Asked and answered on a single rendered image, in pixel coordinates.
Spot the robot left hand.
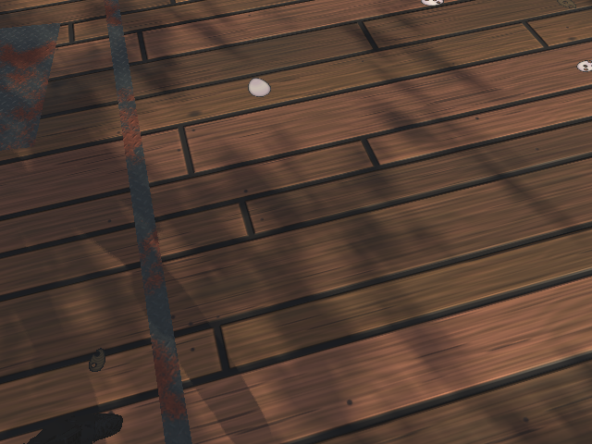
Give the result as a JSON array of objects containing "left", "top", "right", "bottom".
[{"left": 23, "top": 413, "right": 123, "bottom": 444}]

